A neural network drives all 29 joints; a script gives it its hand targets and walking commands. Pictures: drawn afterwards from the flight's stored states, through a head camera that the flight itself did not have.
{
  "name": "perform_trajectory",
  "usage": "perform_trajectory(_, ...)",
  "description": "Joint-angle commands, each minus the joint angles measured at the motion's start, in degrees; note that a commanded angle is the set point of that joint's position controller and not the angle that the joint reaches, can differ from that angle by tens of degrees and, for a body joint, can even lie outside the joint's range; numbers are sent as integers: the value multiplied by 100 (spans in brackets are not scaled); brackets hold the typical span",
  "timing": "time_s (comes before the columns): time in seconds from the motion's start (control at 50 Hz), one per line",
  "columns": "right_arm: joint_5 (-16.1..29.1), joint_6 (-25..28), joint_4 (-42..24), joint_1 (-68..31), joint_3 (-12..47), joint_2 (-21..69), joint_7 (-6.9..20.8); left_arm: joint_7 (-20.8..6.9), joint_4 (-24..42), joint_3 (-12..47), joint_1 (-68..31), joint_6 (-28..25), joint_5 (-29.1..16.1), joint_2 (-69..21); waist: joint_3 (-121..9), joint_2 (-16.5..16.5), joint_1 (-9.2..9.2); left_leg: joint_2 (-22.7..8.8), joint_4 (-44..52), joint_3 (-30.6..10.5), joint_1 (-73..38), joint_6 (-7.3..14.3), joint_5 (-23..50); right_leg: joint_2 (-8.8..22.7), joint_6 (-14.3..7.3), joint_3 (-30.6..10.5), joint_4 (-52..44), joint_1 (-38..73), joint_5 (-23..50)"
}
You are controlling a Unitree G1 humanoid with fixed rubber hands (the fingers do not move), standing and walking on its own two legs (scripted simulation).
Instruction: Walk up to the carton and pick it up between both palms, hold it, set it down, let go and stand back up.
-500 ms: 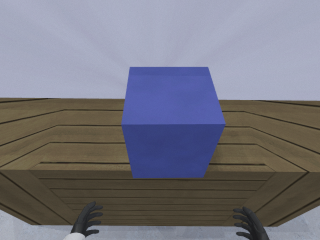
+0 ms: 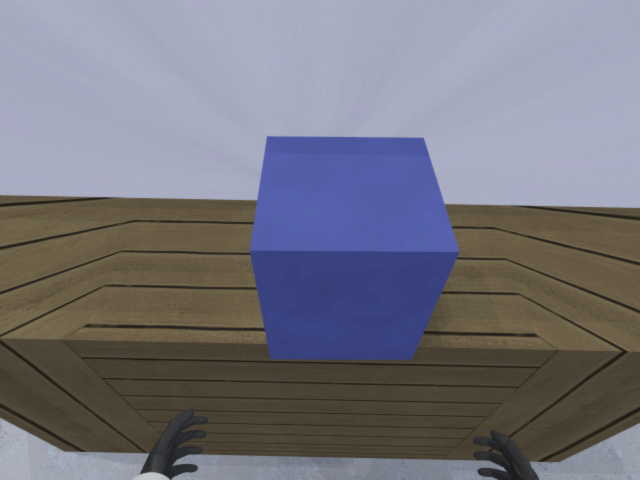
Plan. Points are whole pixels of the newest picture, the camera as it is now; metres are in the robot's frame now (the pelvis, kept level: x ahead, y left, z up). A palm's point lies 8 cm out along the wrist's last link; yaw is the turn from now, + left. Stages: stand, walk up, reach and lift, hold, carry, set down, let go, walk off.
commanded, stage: stand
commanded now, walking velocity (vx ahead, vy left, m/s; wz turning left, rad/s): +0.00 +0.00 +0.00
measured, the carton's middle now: (343, 254) +0.40 +0.00 +0.05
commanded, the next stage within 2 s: none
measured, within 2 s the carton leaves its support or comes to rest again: neither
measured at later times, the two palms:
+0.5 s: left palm out of the picture +0.01 +0.25 -0.14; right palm out of the picture +0.02 -0.21 -0.13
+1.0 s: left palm out of the picture -0.07 +0.22 -0.15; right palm out of the picture -0.04 -0.18 -0.15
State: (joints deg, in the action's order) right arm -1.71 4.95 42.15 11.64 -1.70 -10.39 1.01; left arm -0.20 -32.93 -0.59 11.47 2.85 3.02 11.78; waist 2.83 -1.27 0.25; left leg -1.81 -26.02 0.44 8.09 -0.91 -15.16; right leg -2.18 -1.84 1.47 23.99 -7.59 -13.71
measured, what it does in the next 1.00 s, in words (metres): stands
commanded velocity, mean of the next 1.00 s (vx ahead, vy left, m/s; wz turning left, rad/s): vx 0.00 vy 0.00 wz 0.00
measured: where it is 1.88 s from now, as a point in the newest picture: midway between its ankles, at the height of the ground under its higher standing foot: outside the picture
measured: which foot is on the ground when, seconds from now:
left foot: down 0.00-1.00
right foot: down 0.00-1.00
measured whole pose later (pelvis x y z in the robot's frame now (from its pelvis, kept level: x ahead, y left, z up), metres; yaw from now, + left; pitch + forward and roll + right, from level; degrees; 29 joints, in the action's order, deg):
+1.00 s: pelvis -0.02 +0.02 +0.00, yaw +4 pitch -1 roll -1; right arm -1.3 0.5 61.6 21.4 -0.6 -5.9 -1.5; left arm 1.9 -65.3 -0.4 20.2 -0.5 1.4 6.4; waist -1.2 -0.6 0.4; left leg 1.7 -27.6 -2.3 13.8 1.1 -12.9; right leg 1.3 0.1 3.9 26.2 -12.2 -13.1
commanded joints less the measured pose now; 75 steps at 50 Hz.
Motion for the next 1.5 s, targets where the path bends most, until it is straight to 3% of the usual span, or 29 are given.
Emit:
perform_trajectory(0.0,-30,-393,-236,405,-242,-767,-14,-30,63,-219,190,-498,20,524,-698,123,26,-336,-53,-284,482,210,1108,687,-17,-556,-143,-72,1369)
perform_trajectory(0.14,-59,-312,93,628,-223,-688,-11,64,-508,-235,376,-541,-83,626,-529,37,45,-307,-90,-489,836,288,1211,706,-68,-464,-38,-235,1155)
perform_trajectory(0.28,-27,-315,543,1025,-213,-626,-100,136,-1150,-248,746,-509,-119,587,-359,313,52,-335,93,-695,902,379,1157,685,-87,-393,-52,-372,695)
perform_trajectory(0.34,-12,-326,740,1234,-194,-589,-135,164,-1432,-237,925,-488,-124,547,-188,257,30,-326,178,-744,989,384,1021,678,-69,-372,-97,-384,649)
perform_trajectory(0.36,-25,-332,806,1258,-187,-586,-157,177,-1518,-230,959,-482,-132,499,-64,393,44,-311,229,-747,1074,381,991,679,-44,-358,-108,-398,599)
perform_trajectory(0.44,5,-338,1004,1300,-160,-521,-183,187,-1871,-204,1089,-461,-136,405,-20,186,49,-294,347,-789,1020,414,780,659,-29,-342,-176,-427,457)
perform_trajectory(0.5,14,-344,1154,1345,-120,-388,-197,192,-2106,-175,1102,-438,-141,301,121,351,48,-286,475,-815,1128,419,644,665,-4,-318,-211,-438,395)
perform_trajectory(0.62,15,-358,1386,1329,-76,-285,-232,204,-2506,-157,1224,-426,-135,230,280,152,79,-264,532,-825,1202,424,364,709,14,-299,-301,-436,240)
perform_trajectory(0.66,17,-364,1480,1444,-78,-306,-248,206,-2615,-154,1143,-420,-140,183,226,103,-5,-259,578,-856,1104,431,285,695,18,-299,-312,-449,189)
perform_trajectory(0.76,32,-363,1618,1435,-39,-243,-246,217,-2890,-112,1297,-404,-159,49,174,276,34,-249,742,-897,1275,429,-3,686,47,-270,-278,-275,223)
perform_trajectory(0.8,46,-370,1679,1429,-20,-204,-256,211,-2961,-84,1245,-394,-161,-48,286,187,19,-218,756,-891,1347,407,-66,680,61,-256,-289,-322,201)
perform_trajectory(0.88,41,-395,1747,1406,-1,-143,-277,224,-3105,-72,1337,-380,-158,-4,312,329,35,-241,807,-912,1359,410,-265,694,83,-232,-324,-369,95)
perform_trajectory(0.96,49,-403,1835,1484,18,-134,-289,229,-3251,-3,1399,-374,-164,-214,411,118,20,-206,763,-855,1325,404,-136,696,79,-255,-306,-464,88)
perform_trajectory(1.0,45,-411,1877,1482,42,-58,-278,234,-3252,-26,1363,-371,-177,-84,378,243,15,-213,809,-904,1382,412,-295,695,92,-235,-308,-431,23)
perform_trajectory(1.08,51,-427,1896,1427,50,-87,-292,240,-3313,17,1371,-370,-168,-230,377,125,7,-197,746,-853,1333,393,-285,687,92,-244,-334,-485,15)
perform_trajectory(1.16,50,-437,1929,1407,64,-40,-281,245,-3316,-5,1365,-343,-171,-130,497,249,19,-188,845,-903,1535,386,-497,685,88,-240,-320,-465,-101)
perform_trajectory(1.48,49,-452,1989,1361,94,-38,-278,238,-3347,-2,1415,-336,-196,-83,371,138,-6,-125,678,-839,1291,361,-342,700,49,-367,-434,-667,-346)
